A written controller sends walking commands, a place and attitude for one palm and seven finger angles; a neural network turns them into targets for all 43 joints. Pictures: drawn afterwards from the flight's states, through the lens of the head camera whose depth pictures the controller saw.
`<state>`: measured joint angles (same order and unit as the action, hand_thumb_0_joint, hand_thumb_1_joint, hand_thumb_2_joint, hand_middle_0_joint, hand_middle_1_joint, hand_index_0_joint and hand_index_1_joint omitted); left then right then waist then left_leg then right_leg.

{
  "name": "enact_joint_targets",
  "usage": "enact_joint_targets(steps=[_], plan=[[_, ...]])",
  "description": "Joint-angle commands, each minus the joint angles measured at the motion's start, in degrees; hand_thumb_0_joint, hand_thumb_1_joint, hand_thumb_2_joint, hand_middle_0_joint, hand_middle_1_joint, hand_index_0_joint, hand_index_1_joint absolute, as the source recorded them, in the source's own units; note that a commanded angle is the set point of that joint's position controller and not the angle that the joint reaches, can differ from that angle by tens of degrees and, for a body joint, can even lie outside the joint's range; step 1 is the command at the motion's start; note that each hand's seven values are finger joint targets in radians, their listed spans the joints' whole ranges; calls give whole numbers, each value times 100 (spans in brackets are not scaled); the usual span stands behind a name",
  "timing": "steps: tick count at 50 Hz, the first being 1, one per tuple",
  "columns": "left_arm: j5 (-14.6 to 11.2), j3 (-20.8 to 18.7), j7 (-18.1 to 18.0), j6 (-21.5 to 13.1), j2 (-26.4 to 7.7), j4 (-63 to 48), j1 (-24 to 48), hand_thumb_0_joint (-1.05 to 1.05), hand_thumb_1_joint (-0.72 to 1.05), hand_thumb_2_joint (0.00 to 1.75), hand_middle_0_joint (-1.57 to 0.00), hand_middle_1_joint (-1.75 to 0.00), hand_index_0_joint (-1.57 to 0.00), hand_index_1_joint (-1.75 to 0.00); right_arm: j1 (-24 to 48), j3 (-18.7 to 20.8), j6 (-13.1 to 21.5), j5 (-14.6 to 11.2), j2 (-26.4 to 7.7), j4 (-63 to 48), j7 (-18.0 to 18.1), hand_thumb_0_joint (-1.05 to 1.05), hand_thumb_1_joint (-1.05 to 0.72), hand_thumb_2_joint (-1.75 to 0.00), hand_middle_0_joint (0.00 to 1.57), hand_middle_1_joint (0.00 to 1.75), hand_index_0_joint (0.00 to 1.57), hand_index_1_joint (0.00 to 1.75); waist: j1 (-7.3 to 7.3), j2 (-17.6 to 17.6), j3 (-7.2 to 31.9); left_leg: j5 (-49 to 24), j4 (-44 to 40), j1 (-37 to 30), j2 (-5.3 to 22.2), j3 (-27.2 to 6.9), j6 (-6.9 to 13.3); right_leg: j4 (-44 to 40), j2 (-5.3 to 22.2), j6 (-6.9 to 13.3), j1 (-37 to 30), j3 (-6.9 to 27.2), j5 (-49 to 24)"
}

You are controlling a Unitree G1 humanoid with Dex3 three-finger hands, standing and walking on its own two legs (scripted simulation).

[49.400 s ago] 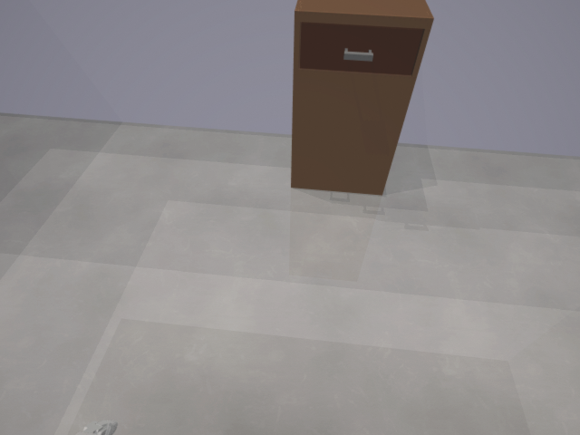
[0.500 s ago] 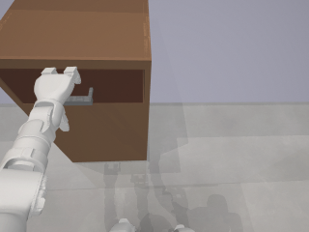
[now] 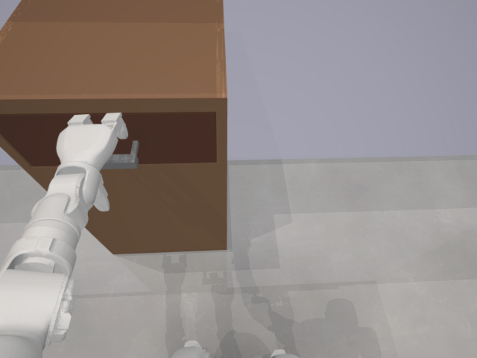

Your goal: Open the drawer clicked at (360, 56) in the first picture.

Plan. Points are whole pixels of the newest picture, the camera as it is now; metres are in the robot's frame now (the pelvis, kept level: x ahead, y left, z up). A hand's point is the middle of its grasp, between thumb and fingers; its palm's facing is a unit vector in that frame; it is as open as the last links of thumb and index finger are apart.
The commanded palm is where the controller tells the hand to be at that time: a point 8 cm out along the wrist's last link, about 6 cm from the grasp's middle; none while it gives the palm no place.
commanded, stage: lower the fingers behind the handle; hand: left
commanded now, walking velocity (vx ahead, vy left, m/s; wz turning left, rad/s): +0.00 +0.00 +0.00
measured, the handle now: (112, 153) +0.51 +0.25 -0.02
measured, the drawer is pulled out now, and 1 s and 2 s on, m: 0.00 0.00 0.00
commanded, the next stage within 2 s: lift the fingers back up to retry in 1.42 s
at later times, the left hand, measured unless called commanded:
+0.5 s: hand (104, 172) +0.45 +0.25 -0.01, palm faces -0.05 -0.03 -1.00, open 13.8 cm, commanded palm +0.44 +0.25 +0.05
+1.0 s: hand (105, 173) +0.45 +0.25 -0.01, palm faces -0.01 +0.01 -1.00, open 13.8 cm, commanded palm +0.44 +0.24 +0.01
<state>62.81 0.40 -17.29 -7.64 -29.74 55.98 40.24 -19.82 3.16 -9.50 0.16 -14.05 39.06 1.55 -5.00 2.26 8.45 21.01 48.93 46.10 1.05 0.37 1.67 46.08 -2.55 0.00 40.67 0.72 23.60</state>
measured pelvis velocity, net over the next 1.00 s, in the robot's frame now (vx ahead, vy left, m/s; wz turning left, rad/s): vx -0.03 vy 0.00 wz -0.01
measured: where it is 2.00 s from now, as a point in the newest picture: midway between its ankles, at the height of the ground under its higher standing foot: outside the picture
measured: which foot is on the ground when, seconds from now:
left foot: down 0.00-1.00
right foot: down 0.00-1.00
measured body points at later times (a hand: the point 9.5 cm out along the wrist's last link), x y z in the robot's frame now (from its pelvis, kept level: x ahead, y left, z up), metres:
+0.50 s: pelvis +0.00 -0.01 -0.01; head +0.10 +0.00 +0.43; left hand +0.45 +0.25 +0.05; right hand +0.02 -0.29 -0.14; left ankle +0.02 +0.10 -0.70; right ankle -0.02 -0.13 -0.70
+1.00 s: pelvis -0.03 +0.00 -0.03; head +0.08 +0.02 +0.41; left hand +0.45 +0.25 +0.04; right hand +0.00 -0.27 -0.15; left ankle +0.02 +0.10 -0.70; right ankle -0.02 -0.13 -0.70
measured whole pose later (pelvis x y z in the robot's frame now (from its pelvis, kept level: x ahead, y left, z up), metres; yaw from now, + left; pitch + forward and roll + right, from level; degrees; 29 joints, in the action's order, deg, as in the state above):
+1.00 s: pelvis -0.03 +0.00 -0.03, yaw +0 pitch +23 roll -3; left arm 65.0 2.0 -22.7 -5.7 -30.7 62.1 46.0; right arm -19.5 1.8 -8.9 0.3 -14.1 38.6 2.1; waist -6.1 2.2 10.7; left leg 22.9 59.2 59.0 1.2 -0.2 2.1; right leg 56.8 -2.8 -0.4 53.5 0.0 26.0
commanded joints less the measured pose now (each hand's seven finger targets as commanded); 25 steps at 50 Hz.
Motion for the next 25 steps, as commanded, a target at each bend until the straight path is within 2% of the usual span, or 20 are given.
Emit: enact_joint_targets(steps=[1, 3, 4, 5, 6, 7, 8, 10, 11, 12, 14, 16, 17, 18, 20, 21, 22, 23, 25], plan=[[-8, -522, -332, 30, -1586, -1055, 2443, 0, -50, 30, -30, -120, -30, -120, -579, 368, 84, 51, -972, -342, 73, 0, -90, -90, 20, 30, 20, 30, -64, 313, 2271, -2149, -272, -2203, -150, -12, 80, -458, -193, 238, -237, -165, -1815], [-24, -477, -366, 34, -1485, -1107, 2401, 0, -50, 30, -30, -120, -30, -120, -571, 379, 104, 66, -952, -344, 67, 0, -90, -90, 20, 30, 20, 30, -52, 436, 2366, -2261, -211, -2230, -160, 9, 75, -415, -193, 240, -255, -169, -1937], [6, -638, -392, 15, -1681, -1132, 2384, 0, -50, 30, -30, -120, -30, -120, -567, 371, 99, 66, -965, -330, 65, 0, -90, -90, 20, 30, 20, 30, -20, 350, 2485, -2309, -195, -2212, -148, -11, 75, -375, -201, 234, -290, -165, -1981], [-18, -597, -389, 9, -1611, -1055, 2345, 0, -50, 30, -30, -120, -30, -120, -559, 368, 93, 77, -957, -331, 70, 0, -90, -90, 20, 30, 20, 30, -56, 304, 2494, -2395, -156, -2168, -161, -6, 84, -362, -198, 232, -320, -152, -2072], [-17, -600, -398, 29, -1583, -948, 2180, 0, -50, 30, -30, -120, -30, -120, -571, 379, 91, 66, -959, -314, 71, 0, -90, -90, 20, 30, 20, 30, -28, 262, 2454, -2326, -144, -2109, -161, 20, 82, -355, -194, 217, -329, -146, -2075], [-12, -515, -401, 51, -1523, -890, 2212, 0, -50, 30, -30, -120, -30, -120, -537, 365, 92, 50, -954, -313, 75, 0, -90, -90, 20, 30, 20, 30, -89, 255, 2290, -2183, -151, -1990, -168, 35, 95, -390, -191, 207, -265, -134, -2013], [-10, -512, -403, 76, -1549, -823, 2211, 0, -50, 30, -30, -120, -30, -120, -559, 356, 92, 55, -969, -301, 79, 0, -90, -90, 20, 30, 20, 30, -75, 196, 2181, -2055, -162, -1867, -177, 37, 99, -395, -187, 215, -278, -144, -1929], [8, -470, -406, 49, -1556, -877, 2467, 0, -50, 30, -30, -120, -30, -120, -533, 348, 104, 55, -958, -288, 103, 0, -90, -90, 20, 30, 20, 30, -169, 219, 2231, -2029, -122, -1814, -178, 55, 119, -393, -165, 202, -261, -98, -1972], [17, -576, -404, 54, -1668, -789, 2271, 0, -50, 30, -30, -120, -30, -120, -561, 364, 103, 53, -978, -287, 109, 0, -90, -90, 20, 30, 20, 30, -97, 192, 2336, -2014, -97, -1847, -185, 63, 115, -369, -171, 195, -300, -92, -1976], [21, -643, -401, 21, -1799, -871, 2350, 0, -50, 30, -30, -120, -30, -120, -550, 344, 105, 50, -976, -292, 119, 0, -90, -90, 20, 30, 20, 30, -91, 271, 2423, -2014, -83, -1804, -187, 58, 116, -341, -166, 191, -320, -72, -2014], [1, -495, -387, -34, -1578, -921, 2318, 0, -50, 30, -30, -120, -30, -120, -541, 350, 124, 53, -941, -315, 121, 0, -90, -90, 20, 30, 20, 30, -118, 293, 2393, -2047, -41, -1768, -194, 71, 118, -314, -170, 193, -294, -76, -2078], [-13, -541, -381, -57, -1632, -703, 2175, 0, -50, 30, -30, -120, -30, -120, -574, 340, 125, 51, -948, -262, 129, 0, -90, -90, 20, 30, 20, 30, -139, 138, 2312, -2009, 27, -1604, -200, 83, 136, -289, -158, 177, -313, -45, -2141], [5, -683, -389, -92, -1830, -754, 2211, 0, -50, 30, -30, -120, -30, -120, -562, 335, 130, 55, -968, -258, 133, 0, -90, -90, 20, 30, 20, 30, -106, 150, 2394, -1934, 48, -1520, -198, 75, 135, -258, -153, 169, -313, -35, -2098], [15, -657, -397, -85, -1816, -711, 2134, 0, -50, 30, -30, -120, -30, -120, -558, 328, 121, 66, -971, -259, 139, 0, -90, -90, 20, 30, 20, 30, -78, 254, 2322, -1927, 55, -1499, -208, 72, 126, -229, -163, 195, -268, -46, -2062], [43, -609, -431, -161, -1726, -814, 2311, 0, -50, 30, -30, -120, -30, -120, -546, 337, 138, 78, -947, -258, 130, 0, -90, -90, 20, 30, 20, 30, -144, 276, 2444, -1976, 131, -1514, -193, 42, 125, -160, -158, 195, -134, -61, -2019], [48, -521, -444, -147, -1588, -703, 2178, 0, -50, 30, -30, -120, -30, -120, -562, 358, 147, 77, -943, -251, 128, 0, -90, -90, 20, 30, 20, 30, -152, 295, 2354, -1953, 158, -1547, -185, 54, 118, -159, -171, 190, -22, -75, -1977], [62, -584, -473, -161, -1681, -755, 2254, 0, -50, 30, -30, -120, -30, -120, -553, 352, 151, 74, -958, -233, 123, 0, -90, -90, 20, 30, 20, 30, -157, 359, 2349, -1937, 178, -1535, -172, 38, 113, -134, -173, 192, 82, -80, -1917], [39, -561, -497, -114, -1651, -647, 2196, 0, -50, 30, -30, -120, -30, -120, -587, 344, 141, 92, -972, -217, 114, 0, -90, -90, 20, 30, 20, 30, -146, 343, 2309, -1876, 171, -1513, -177, 23, 104, -118, -182, 207, 107, -117, -1803], [62, -502, -528, -59, -1566, -545, 2328, 0, -50, 30, -30, -120, -30, -120, -585, 348, 136, 89, -966, -199, 109, 0, -90, -90, 20, 30, 20, 30, -241, 203, 2320, -1883, 219, -1456, -157, 1, 116, -89, -178, 195, 214, -125, -1775]])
